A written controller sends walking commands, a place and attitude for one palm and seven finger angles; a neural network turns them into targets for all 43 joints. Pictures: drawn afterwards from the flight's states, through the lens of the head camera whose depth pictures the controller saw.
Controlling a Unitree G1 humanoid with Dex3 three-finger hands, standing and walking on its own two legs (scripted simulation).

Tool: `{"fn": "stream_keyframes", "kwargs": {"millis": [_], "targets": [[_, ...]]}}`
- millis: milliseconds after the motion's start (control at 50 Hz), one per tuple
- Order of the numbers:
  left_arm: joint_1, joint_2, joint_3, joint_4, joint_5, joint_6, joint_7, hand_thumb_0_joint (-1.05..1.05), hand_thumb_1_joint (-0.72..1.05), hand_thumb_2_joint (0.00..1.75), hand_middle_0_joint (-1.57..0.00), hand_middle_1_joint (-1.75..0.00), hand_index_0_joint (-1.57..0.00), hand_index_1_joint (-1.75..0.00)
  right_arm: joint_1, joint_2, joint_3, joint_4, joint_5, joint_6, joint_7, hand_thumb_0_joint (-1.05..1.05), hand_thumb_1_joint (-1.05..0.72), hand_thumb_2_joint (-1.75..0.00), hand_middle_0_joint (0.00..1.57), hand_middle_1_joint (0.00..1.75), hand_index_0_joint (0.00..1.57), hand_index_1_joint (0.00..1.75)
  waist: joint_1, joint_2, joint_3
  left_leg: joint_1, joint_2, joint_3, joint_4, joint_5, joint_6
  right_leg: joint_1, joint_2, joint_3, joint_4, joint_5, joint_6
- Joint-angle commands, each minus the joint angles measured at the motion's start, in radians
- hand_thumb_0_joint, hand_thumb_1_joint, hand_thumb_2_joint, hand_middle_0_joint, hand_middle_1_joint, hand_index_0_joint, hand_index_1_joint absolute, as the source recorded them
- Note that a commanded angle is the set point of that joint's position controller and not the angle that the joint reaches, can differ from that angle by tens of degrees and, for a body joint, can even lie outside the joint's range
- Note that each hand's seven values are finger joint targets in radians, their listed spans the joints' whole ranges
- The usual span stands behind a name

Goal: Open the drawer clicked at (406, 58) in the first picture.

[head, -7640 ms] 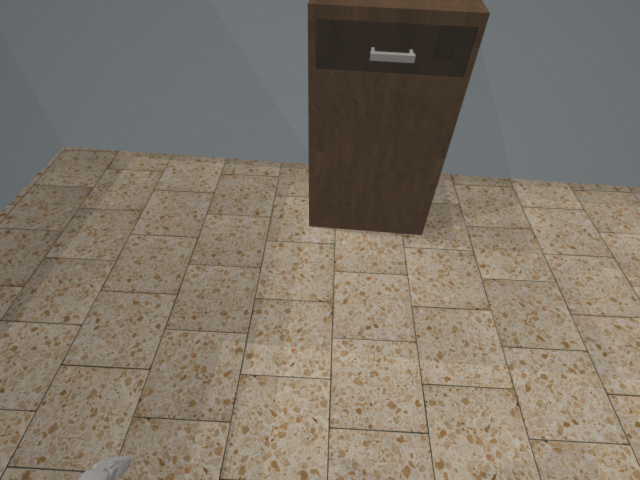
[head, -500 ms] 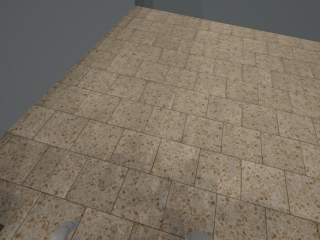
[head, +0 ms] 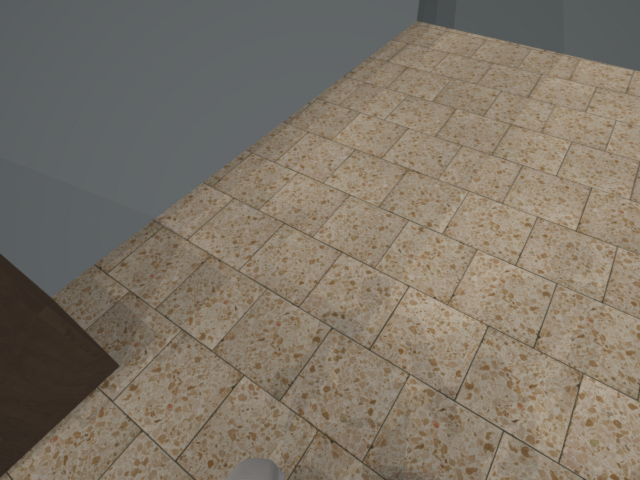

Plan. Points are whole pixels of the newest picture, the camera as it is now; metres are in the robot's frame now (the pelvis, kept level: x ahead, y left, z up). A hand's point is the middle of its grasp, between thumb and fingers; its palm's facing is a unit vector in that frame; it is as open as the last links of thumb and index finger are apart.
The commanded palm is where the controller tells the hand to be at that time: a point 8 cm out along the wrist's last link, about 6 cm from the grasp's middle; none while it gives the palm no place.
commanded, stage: turn to face it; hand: left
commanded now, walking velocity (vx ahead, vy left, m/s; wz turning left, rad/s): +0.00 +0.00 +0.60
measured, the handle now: out of the picture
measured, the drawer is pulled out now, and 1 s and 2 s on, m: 0.00 0.00 0.00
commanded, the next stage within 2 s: take the last steps up to it in 1.50 s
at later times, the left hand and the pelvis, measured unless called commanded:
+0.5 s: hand out of the picture +0.01 +0.29 -0.17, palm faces +0.32 -0.91 -0.25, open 7.4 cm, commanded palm none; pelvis -0.02 +0.06 +0.00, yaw +16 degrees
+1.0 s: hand out of the picture -0.05 +0.20 -0.14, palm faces +0.56 -0.77 -0.30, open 7.4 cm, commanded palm none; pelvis -0.02 -0.01 +0.00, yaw +36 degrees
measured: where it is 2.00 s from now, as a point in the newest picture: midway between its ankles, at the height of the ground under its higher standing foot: outside the picture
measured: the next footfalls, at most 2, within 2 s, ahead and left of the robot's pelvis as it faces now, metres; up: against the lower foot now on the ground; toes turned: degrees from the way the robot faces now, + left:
left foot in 0.18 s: +0.02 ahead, +0.15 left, +0.00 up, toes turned +12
right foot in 0.74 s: +0.07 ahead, -0.08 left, +0.00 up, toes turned +25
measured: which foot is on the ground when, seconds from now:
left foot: up 0.00-0.16, down 0.18-0.74, up 0.76-1.00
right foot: down 0.00-0.18, up 0.20-0.72, down 0.74-1.00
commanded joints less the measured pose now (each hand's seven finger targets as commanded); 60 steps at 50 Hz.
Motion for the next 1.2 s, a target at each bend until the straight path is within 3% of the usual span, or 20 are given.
{"fn": "stream_keyframes", "kwargs": {"millis": [0, 100, 140, 160, 180, 200, 240, 300, 460, 540, 640, 680, 700, 720, 740, 760, 840, 960, 1100, 1180], "targets": [[0.049, 0.235, 0.066, -0.046, 0.007, -0.018, 0.010, 0.00, 0.90, 0.90, -0.20, -0.30, -0.20, -0.30, -0.114, -0.037, 0.011, -0.112, 0.009, -0.041, 0.005, 0.00, -0.90, -0.90, 0.20, 0.30, 0.20, 0.30, 0.060, -0.214, -0.073, -0.046, 0.005, 0.069, -0.174, -0.060, 0.005, 0.114, -0.258, 0.157, -0.140, 0.350, -0.101], [0.052, 0.266, 0.082, -0.024, 0.009, -0.007, 0.004, 0.00, 0.90, 0.90, -0.20, -0.30, -0.20, -0.30, -0.086, -0.035, 0.021, -0.123, 0.015, -0.065, 0.000, 0.00, -0.90, -0.90, 0.20, 0.30, 0.20, 0.30, 0.049, -0.242, -0.132, 0.133, -0.018, 0.132, -0.454, -0.013, 0.040, 0.090, -0.278, 0.096, -0.017, 0.417, -0.070], [0.047, 0.242, 0.079, -0.024, -0.005, 0.003, -0.002, 0.00, 0.90, 0.90, -0.20, -0.30, -0.20, -0.30, 0.001, -0.094, 0.007, -0.104, 0.011, -0.079, 0.001, 0.00, -0.90, -0.90, 0.20, 0.30, 0.20, 0.30, -0.005, -0.092, -0.183, 0.364, 0.010, 0.078, -0.704, 0.228, 0.063, -0.039, -0.226, 0.027, 0.200, 0.288, 0.014], [0.051, 0.180, 0.070, -0.058, -0.014, 0.007, -0.010, 0.00, 0.90, 0.90, -0.20, -0.30, -0.20, -0.30, 0.050, -0.212, -0.022, -0.104, 0.004, -0.090, -0.006, 0.00, -0.90, -0.90, 0.20, 0.30, 0.20, 0.30, -0.039, 0.225, -0.209, 0.545, 0.263, -0.259, -0.751, 0.535, 0.170, -0.333, -0.086, -0.002, 0.429, -0.167, 0.103], [-0.021, 0.155, 0.050, -0.097, -0.006, 0.015, -0.007, 0.00, 0.90, 0.90, -0.20, -0.30, -0.20, -0.30, 0.114, -0.277, -0.034, -0.086, 0.012, -0.084, -0.015, 0.00, -0.90, -0.90, 0.20, 0.30, 0.20, 0.30, -0.070, 0.285, -0.214, 0.536, 0.393, -0.386, -0.741, 0.846, 0.281, -0.443, -0.022, 0.096, 0.586, -0.432, 0.125], [-0.047, 0.180, 0.055, -0.104, -0.003, 0.021, -0.007, 0.00, 0.90, 0.90, -0.20, -0.30, -0.20, -0.30, 0.115, -0.261, -0.028, -0.075, 0.007, -0.081, -0.019, 0.00, -0.90, -0.90, 0.20, 0.30, 0.20, 0.30, -0.062, 0.164, -0.193, 0.473, 0.395, -0.310, -0.724, 0.763, 0.317, -0.425, -0.040, 0.157, 0.669, -0.376, 0.108], [-0.058, 0.177, 0.063, -0.067, -0.003, 0.025, -0.009, 0.00, 0.90, 0.90, -0.20, -0.30, -0.20, -0.30, -0.001, -0.192, -0.008, -0.102, 0.004, -0.086, -0.038, 0.00, -0.90, -0.90, 0.20, 0.30, 0.20, 0.30, -0.022, 0.213, -0.122, 0.382, 0.265, -0.250, -0.741, 0.649, 0.263, -0.440, -0.037, 0.203, 0.710, -0.227, 0.117], [-0.007, 0.186, 0.068, -0.034, -0.003, 0.024, -0.017, 0.00, 0.90, 0.90, -0.20, -0.30, -0.20, -0.30, -0.072, -0.155, 0.010, -0.129, 0.007, -0.093, -0.038, 0.00, -0.90, -0.90, 0.20, 0.30, 0.20, 0.30, 0.020, 0.141, -0.075, 0.319, 0.174, -0.180, -0.767, 0.593, 0.219, -0.394, -0.012, 0.205, 0.715, -0.105, 0.127], [-0.078, 0.176, 0.067, -0.071, -0.006, 0.022, -0.007, 0.00, 0.90, 0.90, -0.20, -0.30, -0.20, -0.30, -0.002, -0.155, -0.002, -0.121, 0.004, -0.089, -0.034, 0.00, -0.90, -0.90, 0.20, 0.30, 0.20, 0.30, -0.006, 0.109, -0.083, 0.324, 0.171, -0.320, -0.800, 0.401, 0.260, -0.370, 0.019, 0.238, 0.566, -0.109, 0.139], [-0.136, 0.162, 0.060, -0.104, -0.012, 0.016, -0.004, 0.00, 0.90, 0.90, -0.20, -0.30, -0.20, -0.30, 0.032, -0.154, -0.010, -0.115, -0.001, -0.084, -0.035, 0.00, -0.90, -0.90, 0.20, 0.30, 0.20, 0.30, -0.026, 0.123, -0.101, 0.335, 0.169, -0.404, -0.769, 0.445, 0.281, -0.337, 0.052, 0.246, 0.446, -0.165, 0.130], [-0.083, 0.148, 0.054, -0.107, -0.024, 0.004, 0.002, 0.00, 0.90, 0.90, -0.20, -0.30, -0.20, -0.30, 0.012, -0.154, -0.017, -0.120, -0.002, -0.077, -0.034, 0.00, -0.90, -0.90, 0.20, 0.30, 0.20, 0.30, 0.002, 0.140, -0.151, 0.274, 0.122, -0.458, -0.703, 0.571, 0.260, -0.137, 0.116, 0.234, 0.180, -0.145, 0.104], [-0.012, 0.162, 0.061, -0.091, -0.028, -0.006, 0.007, 0.00, 0.90, 0.90, -0.20, -0.30, -0.20, -0.30, -0.009, -0.139, -0.018, -0.126, 0.006, -0.074, -0.031, 0.00, -0.90, -0.90, 0.20, 0.30, 0.20, 0.30, 0.039, 0.114, -0.184, 0.182, 0.070, -0.440, -0.648, 0.484, 0.205, 0.047, 0.110, 0.225, -0.046, 0.018, 0.096], [0.025, 0.209, 0.070, -0.081, -0.021, -0.016, 0.012, 0.00, 0.90, 0.90, -0.20, -0.30, -0.20, -0.30, 0.002, -0.097, -0.014, -0.130, 0.016, -0.074, -0.026, 0.00, -0.90, -0.90, 0.20, 0.30, 0.20, 0.30, 0.055, 0.003, -0.201, 0.031, 0.012, -0.377, -0.564, 0.290, 0.147, 0.221, 0.004, 0.312, -0.166, 0.063, 0.071], [0.030, 0.304, 0.088, -0.087, -0.004, -0.023, 0.021, 0.00, 0.90, 0.90, -0.20, -0.30, -0.20, -0.30, 0.025, -0.026, -0.004, -0.149, 0.022, -0.075, -0.024, 0.00, -0.90, -0.90, 0.20, 0.30, 0.20, 0.30, 0.060, -0.324, -0.195, -0.180, -0.137, -0.145, -0.324, -0.106, 0.055, 0.333, -0.294, 0.595, -0.237, 0.100, -0.032], [0.010, 0.314, 0.082, -0.099, -0.006, -0.014, 0.021, 0.00, 0.90, 0.90, -0.20, -0.30, -0.20, -0.30, -0.002, -0.086, -0.018, -0.151, 0.008, -0.068, -0.026, 0.00, -0.90, -0.90, 0.20, 0.30, 0.20, 0.30, 0.059, -0.265, -0.153, -0.141, -0.121, -0.103, -0.113, -0.219, 0.046, 0.126, -0.407, 0.621, -0.231, 0.170, -0.117], [-0.052, 0.261, 0.073, -0.113, -0.008, -0.013, 0.024, 0.00, 0.90, 0.90, -0.20, -0.30, -0.20, -0.30, 0.006, -0.089, -0.023, -0.139, 0.001, -0.056, -0.021, 0.00, -0.90, -0.90, 0.20, 0.30, 0.20, 0.30, 0.024, -0.187, -0.102, -0.124, -0.086, -0.123, 0.006, -0.156, 0.053, 0.028, -0.342, 0.521, -0.235, 0.109, -0.127], [-0.137, 0.177, 0.047, -0.119, -0.010, -0.021, 0.011, 0.00, 0.90, 0.90, -0.20, -0.30, -0.20, -0.30, 0.074, -0.056, -0.019, -0.073, -0.002, -0.036, 0.003, 0.00, -0.90, -0.90, 0.20, 0.30, 0.20, 0.30, -0.034, -0.171, -0.013, -0.117, -0.044, -0.042, 0.152, 0.037, 0.023, -0.048, -0.170, 0.266, -0.209, 0.128, -0.050], [0.001, 0.205, 0.057, -0.070, -0.002, -0.023, 0.013, 0.00, 0.90, 0.90, -0.20, -0.30, -0.20, -0.30, -0.033, -0.054, -0.009, -0.094, 0.000, -0.029, 0.005, 0.00, -0.90, -0.90, 0.20, 0.30, 0.20, 0.30, 0.033, -0.195, -0.015, -0.130, -0.006, 0.001, 0.043, 0.018, -0.002, 0.052, -0.218, 0.227, -0.200, 0.155, -0.079], [0.071, 0.253, 0.074, -0.027, 0.010, -0.015, 0.007, 0.00, 0.90, 0.90, -0.20, -0.30, -0.20, -0.30, -0.113, -0.027, 0.021, -0.117, 0.014, -0.054, 0.000, 0.00, -0.90, -0.90, 0.20, 0.30, 0.20, 0.30, 0.073, -0.259, -0.087, 0.028, -0.020, 0.094, -0.303, -0.082, 0.023, 0.116, -0.254, 0.161, -0.082, 0.472, -0.104], [0.051, 0.251, 0.078, -0.010, -0.003, -0.004, 0.002, 0.00, 0.90, 0.90, -0.20, -0.30, -0.20, -0.30, -0.014, -0.057, 0.021, -0.091, 0.013, -0.078, -0.007, 0.00, -0.90, -0.90, 0.20, 0.30, 0.20, 0.30, 0.009, -0.172, -0.155, 0.304, -0.030, 0.114, -0.676, 0.183, 0.055, 0.026, -0.218, 0.069, 0.111, 0.424, -0.009]]}}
